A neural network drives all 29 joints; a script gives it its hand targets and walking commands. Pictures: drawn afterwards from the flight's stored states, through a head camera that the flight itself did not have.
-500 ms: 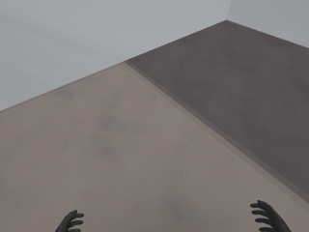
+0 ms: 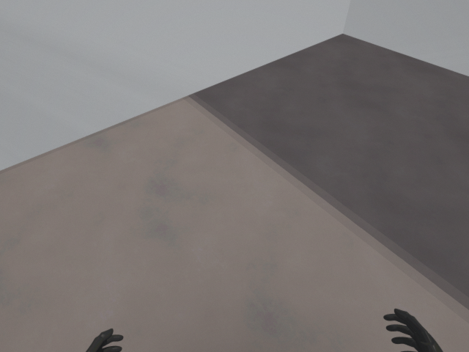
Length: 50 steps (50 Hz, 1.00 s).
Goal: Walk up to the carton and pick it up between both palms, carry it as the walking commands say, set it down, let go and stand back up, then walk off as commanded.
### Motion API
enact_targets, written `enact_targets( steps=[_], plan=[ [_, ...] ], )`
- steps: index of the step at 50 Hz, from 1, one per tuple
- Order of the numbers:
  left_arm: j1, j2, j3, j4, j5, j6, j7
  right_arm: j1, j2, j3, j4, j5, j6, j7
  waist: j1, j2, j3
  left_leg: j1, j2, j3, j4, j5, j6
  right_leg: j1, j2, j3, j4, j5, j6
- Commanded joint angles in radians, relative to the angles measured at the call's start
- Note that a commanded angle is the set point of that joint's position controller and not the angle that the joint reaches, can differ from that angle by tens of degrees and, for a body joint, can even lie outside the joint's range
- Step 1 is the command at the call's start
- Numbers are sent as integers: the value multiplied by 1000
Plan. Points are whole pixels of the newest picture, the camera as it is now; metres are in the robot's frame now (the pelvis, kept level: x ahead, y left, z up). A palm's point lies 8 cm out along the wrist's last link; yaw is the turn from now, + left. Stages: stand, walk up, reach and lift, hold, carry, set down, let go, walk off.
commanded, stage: stand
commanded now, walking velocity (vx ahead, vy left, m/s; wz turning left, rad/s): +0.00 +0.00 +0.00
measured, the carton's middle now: out of the picture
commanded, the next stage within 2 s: walk up in 0.26 s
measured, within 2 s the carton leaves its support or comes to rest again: neither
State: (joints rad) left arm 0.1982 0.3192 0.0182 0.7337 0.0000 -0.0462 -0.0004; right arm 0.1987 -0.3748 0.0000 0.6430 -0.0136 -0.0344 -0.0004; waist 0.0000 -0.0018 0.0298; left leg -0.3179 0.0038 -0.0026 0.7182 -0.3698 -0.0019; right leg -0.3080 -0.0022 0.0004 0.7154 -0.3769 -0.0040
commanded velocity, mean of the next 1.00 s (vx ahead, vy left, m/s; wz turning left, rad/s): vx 0.00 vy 0.00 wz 0.00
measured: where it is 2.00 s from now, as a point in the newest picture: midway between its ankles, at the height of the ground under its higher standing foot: outside the picture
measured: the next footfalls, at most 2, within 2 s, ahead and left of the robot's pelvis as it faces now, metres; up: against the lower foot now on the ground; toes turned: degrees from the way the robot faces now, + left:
right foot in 0.96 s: +0.00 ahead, -0.12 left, +0.00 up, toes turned +3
left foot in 1.20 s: -0.06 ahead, +0.11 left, +0.00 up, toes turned -6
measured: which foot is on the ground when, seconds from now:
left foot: down 0.00-0.96, up 0.98-1.00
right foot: down 0.00-0.64, up 0.66-0.94, down 0.96-1.00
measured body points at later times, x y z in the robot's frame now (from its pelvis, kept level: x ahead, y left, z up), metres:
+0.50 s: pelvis -0.02 +0.00 +0.00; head -0.02 -0.01 +0.45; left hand +0.11 +0.28 -0.10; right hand +0.12 -0.30 -0.08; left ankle +0.01 +0.12 -0.72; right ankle +0.01 -0.12 -0.72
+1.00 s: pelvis -0.08 +0.00 +0.00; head -0.08 +0.00 +0.45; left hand +0.06 +0.30 -0.09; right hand +0.05 -0.33 -0.07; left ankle -0.04 +0.11 -0.71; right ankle -0.04 -0.12 -0.72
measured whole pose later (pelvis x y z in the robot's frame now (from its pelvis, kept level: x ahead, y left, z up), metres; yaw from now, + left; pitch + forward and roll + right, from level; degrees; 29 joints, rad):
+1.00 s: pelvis -0.08 +0.00 +0.00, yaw -2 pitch -3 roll +0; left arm 0.19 0.42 0.02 0.77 0.00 -0.02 -0.03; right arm 0.20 -0.46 0.00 0.72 -0.01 -0.01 0.02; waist 0.00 -0.02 0.07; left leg -0.36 -0.03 -0.03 0.76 -0.35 0.04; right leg -0.32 0.04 0.07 0.67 -0.30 -0.03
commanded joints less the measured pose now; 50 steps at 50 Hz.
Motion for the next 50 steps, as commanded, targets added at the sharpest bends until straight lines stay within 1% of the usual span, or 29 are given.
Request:
enact_targets(
  steps=[1, 5, 6, 7, 9, 12, 14, 22, 23, 24, 25, 26, 27, 28, 29, 30, 31, 32, 33, 34, 35, 36, 38, 44, 46, 47, 48, 49, 50],
  plan=[
    [-103, 222, 70, -40, 17, -12, -1, -65, -199, -68, 1, -9, -33, -11, 7, 14, -36, 34, 92, -112, -171, 210, 77, -2, -84, 102, -157, 201, -85],
    [-113, 239, 67, -31, 23, -13, 1, -47, -179, -65, 18, -5, -30, -11, -9, -22, -48, 52, 75, -95, -152, 174, 70, -13, -110, 147, -190, 188, -97],
    [-122, 236, 67, -32, 23, -15, 1, -50, -185, -62, 21, -11, -30, -9, -4, 2, -36, 47, 77, -96, -164, 171, 66, -15, -104, 141, -189, 182, -90],
    [-119, 242, 69, -25, 17, -14, -1, -54, -185, -64, 24, -5, -31, -11, -3, -24, -55, 53, 86, -103, -169, 174, 72, -6, -95, 132, -175, 188, -91],
    [-103, 219, 60, -15, 17, -17, 1, -65, -174, -61, 26, -6, -31, -9, 0, 8, -38, 45, 84, -105, -173, 189, 72, -4, -92, 120, -182, 189, -86],
    [-126, 230, 62, -16, 19, -19, -1, -63, -172, -59, 35, -6, -31, -10, -6, -36, -46, 57, 82, -98, -170, 185, 70, -8, -104, 135, -196, 191, -89],
    [-112, 239, 62, 1, 18, -17, -1, -55, -181, -61, 49, -10, -28, -9, -1, -12, -44, 52, 74, -93, -179, 153, 69, -2, -101, 137, -201, 167, -85],
    [-114, 245, 66, 27, 19, -11, -2, -58, -179, -59, 78, -6, -31, -2, -8, -11, -56, 71, 81, -94, -212, 126, 62, -3, -102, 137, -234, 126, -82],
    [-118, 291, 66, -54, 42, -7, -28, -60, -266, -79, 59, 0, -10, 19, 7, -68, -61, -1, 42, -62, -109, 308, 95, -22, -125, 122, -191, 406, -96],
    [-105, 311, 79, -50, 39, -4, -26, -72, -236, -75, 50, 8, 2, 21, 27, -116, -71, -29, 1, -30, 7, 292, 84, -10, -162, 174, -232, 491, -143],
    [-81, 335, 83, -66, 35, -2, -23, -54, -218, -69, 41, 9, 8, 23, 27, -172, -90, -60, -48, -3, 116, 212, 71, -6, -231, 253, -288, 505, -211],
    [-92, 347, 83, -78, 35, 6, -27, -32, -217, -70, 37, 6, 16, 23, 14, -234, -86, -63, -58, -6, 186, 2, 66, -38, -295, 299, -339, 461, -252],
    [-100, 352, 87, -95, 39, 11, -26, -26, -226, -69, 38, -3, 24, 23, 11, -221, -60, -56, -57, -44, 252, -87, 67, -92, -333, 330, -355, 417, -269],
    [-119, 337, 85, -116, 39, 16, -25, -10, -225, -70, 45, -3, 29, 27, -2, -193, -30, -61, -47, -59, 254, -123, 61, -95, -323, 320, -346, 411, -274],
    [-135, 330, 84, -124, 40, 20, -24, 20, -218, -65, 48, -1, 26, 28, -26, -192, -22, -62, -34, -46, 137, -105, 56, -57, -291, 282, -315, 450, -252],
    [-149, 318, 77, -136, 36, 27, -25, 60, -215, -65, 59, -6, 19, 30, -45, -172, -47, 6, -18, -30, -64, -25, 64, -33, -244, 226, -250, 460, -207],
    [-114, 273, 63, -137, 34, 31, -27, 88, -224, -66, 69, -15, 2, 28, -30, -74, -112, 68, -12, -50, -231, 170, 70, 6, -169, 164, -122, 508, -146],
    [-103, 224, 49, -167, 27, 29, -30, 96, -286, -78, 60, -31, -7, 30, -21, 101, -190, 139, 133, -235, -285, 327, 101, -74, -106, 78, 36, 398, -86],
    [-119, 210, 53, -161, 14, 25, -26, 16, -377, -101, 39, -27, -2, 25, -34, 225, -84, 134, 303, -502, -395, 494, 185, -309, 89, 81, 159, 48, -31],
    [-121, 269, 71, -132, 30, 33, -17, -10, -358, -100, 24, -15, 3, 18, -24, 116, -66, 86, 316, -490, -383, 449, 213, -300, 85, 177, 289, -120, -34],
    [-116, 275, 64, -120, 29, 22, -13, -48, -337, -97, 20, -3, 6, 11, -9, 115, -58, 84, 308, -448, -368, 395, 237, -315, 72, 177, 322, -98, -31],
    [-108, 292, 64, -98, 32, 16, -12, -72, -320, -90, 19, -2, 6, 9, -3, 101, -37, 62, 287, -393, -365, 372, 235, -315, 61, 169, 357, -57, -33],
    [-60, 297, 61, -71, 33, 16, -22, -90, -295, -84, 5, -5, 4, 14, 7, 128, -44, 43, 237, -283, -352, 341, 220, -280, 48, 132, 331, -14, -23],
    [-46, 285, 56, -24, 36, 13, -34, -72, -318, -88, 10, -7, 13, 28, 2, 169, -54, -23, 228, -262, -332, 184, 210, -113, 9, 43, 17, 5, -29],
    [12, 274, 56, 8, 39, 10, -30, -117, -312, -86, 17, 5, 22, 29, 51, 130, -40, -126, 187, -200, -274, 167, 168, 37, 22, 12, -139, 108, -49],
    [7, 292, 56, 16, 49, 7, -28, -118, -276, -77, 19, 2, 28, 30, 51, 84, -7, -184, 151, -166, -225, 146, 137, 76, 2, 53, -203, 97, -72],
    [-3, 333, 63, 5, 57, 4, -22, -117, -241, -67, 14, 6, 28, 31, 44, -55, -2, -205, 61, -97, -79, 79, 100, 44, -120, 221, -335, 83, -107],
    [-31, 407, 80, -14, 53, 8, -26, -135, -235, -65, 14, 9, 23, 25, 61, -240, -10, -215, -106, -34, 133, -50, 76, -17, -251, 446, -477, 100, -212],
    [-70, 432, 79, -48, 54, 12, -25, -121, -269, -79, 33, 4, 24, 17, 60, -211, 7, -186, -105, -127, 312, -134, 66, -96, -328, 541, -520, 96, -266]
  ],
)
